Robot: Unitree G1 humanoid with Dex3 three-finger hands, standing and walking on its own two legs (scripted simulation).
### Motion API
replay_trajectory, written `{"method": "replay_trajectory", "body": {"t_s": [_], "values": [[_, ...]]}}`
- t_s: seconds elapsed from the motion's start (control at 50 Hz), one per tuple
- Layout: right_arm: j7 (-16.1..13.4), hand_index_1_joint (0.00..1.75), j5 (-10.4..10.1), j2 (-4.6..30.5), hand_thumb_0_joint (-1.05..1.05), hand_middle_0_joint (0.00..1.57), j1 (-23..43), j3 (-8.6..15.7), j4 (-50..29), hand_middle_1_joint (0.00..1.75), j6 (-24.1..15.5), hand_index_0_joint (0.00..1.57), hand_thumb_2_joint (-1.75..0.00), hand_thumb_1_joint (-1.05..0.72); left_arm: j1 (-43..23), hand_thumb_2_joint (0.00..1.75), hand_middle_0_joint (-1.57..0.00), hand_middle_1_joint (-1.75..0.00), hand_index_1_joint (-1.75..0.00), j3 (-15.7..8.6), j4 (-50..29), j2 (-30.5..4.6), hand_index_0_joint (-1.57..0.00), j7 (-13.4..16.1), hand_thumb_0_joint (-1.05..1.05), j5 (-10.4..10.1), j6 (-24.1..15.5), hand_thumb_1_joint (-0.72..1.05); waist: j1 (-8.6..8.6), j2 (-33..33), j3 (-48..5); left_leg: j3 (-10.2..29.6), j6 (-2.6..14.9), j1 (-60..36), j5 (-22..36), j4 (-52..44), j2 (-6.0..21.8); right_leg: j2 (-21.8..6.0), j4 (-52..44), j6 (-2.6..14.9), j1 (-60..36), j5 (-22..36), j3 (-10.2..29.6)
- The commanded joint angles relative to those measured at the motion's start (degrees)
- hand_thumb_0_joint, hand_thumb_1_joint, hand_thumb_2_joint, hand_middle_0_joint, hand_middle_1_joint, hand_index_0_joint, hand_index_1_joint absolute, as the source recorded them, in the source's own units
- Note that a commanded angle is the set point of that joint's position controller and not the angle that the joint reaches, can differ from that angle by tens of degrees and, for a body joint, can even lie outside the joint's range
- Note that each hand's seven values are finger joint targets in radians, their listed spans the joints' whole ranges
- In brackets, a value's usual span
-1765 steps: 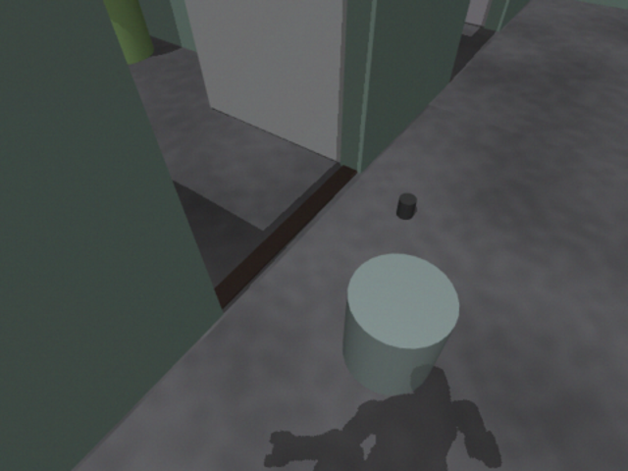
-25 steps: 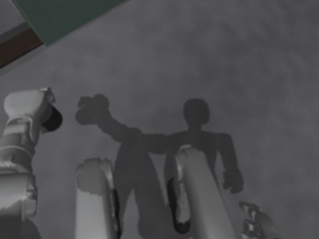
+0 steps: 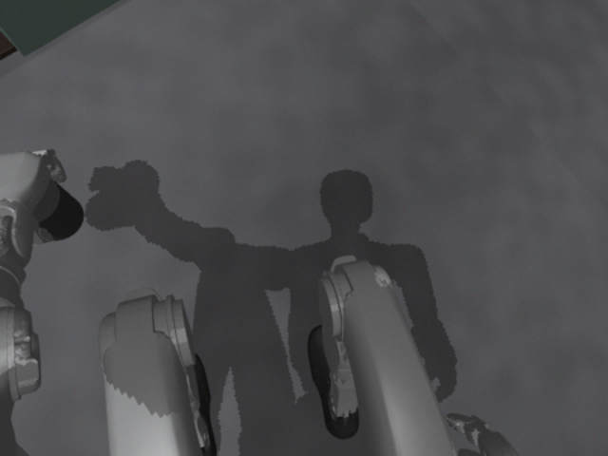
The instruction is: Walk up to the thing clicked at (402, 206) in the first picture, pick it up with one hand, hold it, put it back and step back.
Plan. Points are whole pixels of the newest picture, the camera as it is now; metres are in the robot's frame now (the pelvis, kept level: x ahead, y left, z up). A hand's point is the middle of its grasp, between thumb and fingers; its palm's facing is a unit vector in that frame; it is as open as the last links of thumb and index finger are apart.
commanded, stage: crouch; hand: left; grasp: from above
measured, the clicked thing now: (43, 208) +0.45 +0.31 -0.21
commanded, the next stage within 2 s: lower in 0.14 s
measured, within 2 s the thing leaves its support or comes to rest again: rests again in 1.02 s
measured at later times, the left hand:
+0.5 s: hand (43, 212) +0.45 +0.31 -0.22, palm faces -0.48 -0.08 -0.87, open 9.9 cm
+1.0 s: hand (60, 216) +0.46 +0.31 -0.27, palm faces -0.47 -0.10 -0.88, open 9.9 cm
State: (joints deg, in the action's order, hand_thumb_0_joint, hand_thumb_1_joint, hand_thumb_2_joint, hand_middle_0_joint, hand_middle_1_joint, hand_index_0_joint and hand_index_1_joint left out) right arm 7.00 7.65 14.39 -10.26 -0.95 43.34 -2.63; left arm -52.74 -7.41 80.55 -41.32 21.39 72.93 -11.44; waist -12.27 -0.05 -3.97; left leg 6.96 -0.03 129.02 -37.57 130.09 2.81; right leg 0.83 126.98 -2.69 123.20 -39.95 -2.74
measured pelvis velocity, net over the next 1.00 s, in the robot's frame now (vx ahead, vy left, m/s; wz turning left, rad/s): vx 0.01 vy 0.00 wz -0.07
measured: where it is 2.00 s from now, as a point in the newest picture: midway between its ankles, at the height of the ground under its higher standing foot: (268, 414)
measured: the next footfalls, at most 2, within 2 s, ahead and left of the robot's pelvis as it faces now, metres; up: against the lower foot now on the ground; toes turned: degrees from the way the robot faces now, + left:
none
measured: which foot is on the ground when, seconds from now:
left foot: down 0.00-1.00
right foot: down 0.00-1.00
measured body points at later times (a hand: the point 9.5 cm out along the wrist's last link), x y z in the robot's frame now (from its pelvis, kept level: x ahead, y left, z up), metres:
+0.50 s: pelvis +0.00 +0.00 -0.03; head +0.26 +0.07 +0.33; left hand +0.47 +0.31 -0.17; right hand +0.05 -0.28 -0.14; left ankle +0.08 +0.13 -0.33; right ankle +0.09 -0.13 -0.33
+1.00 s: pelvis +0.01 +0.00 -0.06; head +0.28 +0.08 +0.29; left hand +0.48 +0.31 -0.22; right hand +0.06 -0.28 -0.16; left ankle +0.08 +0.13 -0.33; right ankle +0.09 -0.13 -0.33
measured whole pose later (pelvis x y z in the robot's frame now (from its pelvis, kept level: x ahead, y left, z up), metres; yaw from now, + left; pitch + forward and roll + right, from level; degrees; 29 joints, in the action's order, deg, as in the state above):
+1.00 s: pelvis +0.01 +0.00 -0.06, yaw -4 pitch +32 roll -10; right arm 9.3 11.6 15.9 -5.2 -7.4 42.4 -4.5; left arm -55.1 -11.2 87.7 -50.0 27.0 74.5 -14.2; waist -15.1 -4.0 3.9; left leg 12.0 -1.1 136.3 -40.0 142.9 2.6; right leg 2.6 137.4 -3.1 129.4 -41.1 -5.9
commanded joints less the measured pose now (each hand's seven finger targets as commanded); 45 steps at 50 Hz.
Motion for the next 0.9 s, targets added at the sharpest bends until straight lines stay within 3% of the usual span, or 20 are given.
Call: {"method": "replay_trajectory", "body": {"t_s": [0.0, 0.14, 0.26, 0.3, 0.5, 0.68, 0.78, 0.84, 0.88], "values": [[-0.81, 0.3, 0.18, 14.32, 0.0, 0.2, -11.66, 3.91, -0.53, 0.3, -0.76, 0.2, -0.9, -0.91, -20.23, 0.86, -0.86, -0.87, -0.83, -2.37, -8.64, -18.61, -0.89, 2.96, 0.0, -0.55, -0.31, 0.52, 0.43, 15.79, -40.88, -4.23, 1.28, -33.94, 8.6, -11.67, -1.35, 1.29, -12.79, 4.48, -15.59, 12.6, -4.73], [-0.75, 0.3, 0.38, 14.74, 0.0, 0.2, -10.75, 3.48, -0.34, 0.3, -0.81, 0.2, -0.9, -0.91, -21.79, 0.87, -0.9, -0.83, -0.81, -2.12, -7.83, -19.47, -0.92, 3.16, 0.0, -0.48, -0.49, 0.54, 0.06, 19.0, -39.43, -3.5, 0.78, -32.81, 6.6, -11.0, -1.19, 1.45, -10.25, 4.94, -12.13, 10.96, -5.57], [-0.56, 0.3, 0.63, 15.11, 0.0, 0.2, -10.72, 2.76, -0.55, 0.3, -0.74, 0.2, -0.9, -0.91, -20.98, 0.89, -0.93, -0.85, -0.83, -2.26, -7.5, -19.75, -0.95, 3.25, 0.0, -0.51, -0.61, 0.56, -0.48, 18.58, -37.96, -3.69, 0.95, -31.13, 8.54, -9.42, -1.38, 1.42, -9.38, 4.55, -12.71, 12.98, -5.86], [-0.33, 0.3, 0.65, 14.92, 0.0, 0.2, -10.61, 2.26, -0.21, 0.3, -0.71, 0.2, -0.9, -0.91, -21.32, 0.87, -0.92, -0.84, -0.82, -0.94, -4.83, -18.37, -0.94, 3.07, 0.0, -0.43, -0.68, 0.55, -1.35, 16.24, -37.05, -3.74, 1.26, -29.07, 8.44, -8.12, -1.33, 1.75, -9.15, 4.47, -12.56, 13.08, -6.02], [0.15, 0.3, 2.05, 16.02, 0.0, 0.2, -9.43, 1.04, -0.75, 0.3, -0.9, 0.2, -0.9, -0.91, -21.41, 0.87, -0.96, -0.88, -0.85, -4.32, -5.29, -23.46, -0.99, 5.27, 0.0, 0.18, -2.87, 0.62, -1.41, 19.97, -37.98, -3.57, 0.88, -28.51, 11.12, -4.53, -1.21, 2.16, -5.53, 4.23, -13.43, 15.29, -7.04], [0.59, 0.3, 2.98, 16.61, 0.0, 0.2, -8.34, 0.46, -0.41, 0.3, -0.95, 0.2, -0.89, -0.9, -19.74, 0.9, -0.92, -0.86, -0.83, -5.63, -4.48, -24.49, -0.95, 7.03, 0.0, 0.23, -2.61, 0.59, -1.6, 19.51, -37.29, -3.21, 1.02, -26.86, 11.13, -2.01, -0.92, 2.64, -3.86, 4.09, -12.81, 15.68, -7.57], [0.96, 0.3, 3.51, 17.03, 0.0, 0.2, -8.34, -0.3, -0.27, 0.3, -1.27, 0.2, -0.9, -0.9, -20.43, 0.87, -0.91, -0.86, -0.83, -4.35, -2.02, -24.28, -0.94, 7.05, 0.0, 0.38, -2.73, 0.58, -3.13, 19.44, -34.16, -2.57, 1.03, -24.8, 9.75, -0.87, -0.81, 2.82, -3.23, 4.15, -11.54, 14.54, -8.27], [1.05, 0.3, 3.55, 17.15, 0.0, 0.2, -8.0, -0.9, -0.34, 0.3, -1.53, 0.2, -0.9, -0.9, -19.15, 0.88, -0.92, -0.86, -0.83, -5.08, -1.56, -25.41, -0.95, 7.56, 0.0, 0.22, -2.98, 0.59, -2.44, 18.23, -35.17, -2.38, 1.15, -24.99, 10.67, -0.26, -0.65, 3.15, -3.2, 3.94, -13.1, 15.65, -8.41], [1.38, 0.3, 4.03, 17.89, 0.0, 0.2, -8.2, -1.04, -0.58, 0.3, -1.83, 0.2, -0.9, -0.9, -19.69, 0.89, -0.93, -0.89, -0.85, -5.72, -2.07, -26.49, -0.97, 7.89, 0.0, 0.43, -3.26, 0.63, -3.21, 19.46, -34.52, -2.17, 0.94, -24.67, 10.67, -0.06, -0.6, 3.11, -2.68, 4.05, -13.23, 15.56, -8.83]]}}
